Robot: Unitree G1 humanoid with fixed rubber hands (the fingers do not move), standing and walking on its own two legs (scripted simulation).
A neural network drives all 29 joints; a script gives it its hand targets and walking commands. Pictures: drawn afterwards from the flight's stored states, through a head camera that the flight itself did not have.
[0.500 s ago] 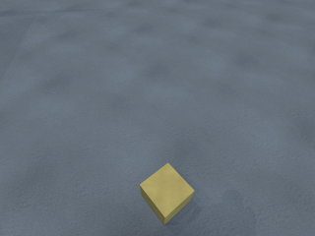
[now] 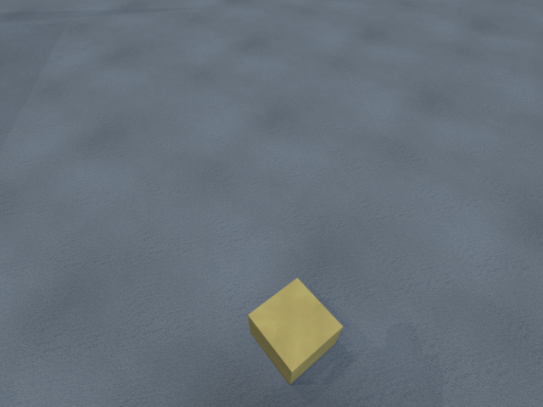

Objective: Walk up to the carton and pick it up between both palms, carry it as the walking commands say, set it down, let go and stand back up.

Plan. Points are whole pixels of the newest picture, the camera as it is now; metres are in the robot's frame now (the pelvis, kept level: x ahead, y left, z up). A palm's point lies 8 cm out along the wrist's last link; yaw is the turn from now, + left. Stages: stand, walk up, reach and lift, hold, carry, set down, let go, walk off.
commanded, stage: walk up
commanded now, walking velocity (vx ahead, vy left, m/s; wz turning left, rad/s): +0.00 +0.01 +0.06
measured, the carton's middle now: (293, 329) +0.47 -0.05 -0.68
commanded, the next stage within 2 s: none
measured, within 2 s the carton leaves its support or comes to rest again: neither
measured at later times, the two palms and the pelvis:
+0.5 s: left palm out of the picture +0.03 +0.23 -0.14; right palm out of the picture +0.05 -0.25 -0.14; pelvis +0.00 -0.01 +0.00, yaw +0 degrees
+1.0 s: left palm out of the picture +0.04 +0.23 -0.14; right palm out of the picture +0.05 -0.25 -0.14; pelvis +0.00 -0.01 +0.00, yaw +0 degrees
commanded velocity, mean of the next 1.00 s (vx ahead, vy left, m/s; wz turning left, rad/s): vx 0.00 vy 0.01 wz -0.08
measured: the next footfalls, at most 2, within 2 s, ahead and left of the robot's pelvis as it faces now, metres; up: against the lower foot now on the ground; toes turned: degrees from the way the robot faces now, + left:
none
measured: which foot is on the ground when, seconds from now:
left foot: down 0.00-1.00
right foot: down 0.00-1.00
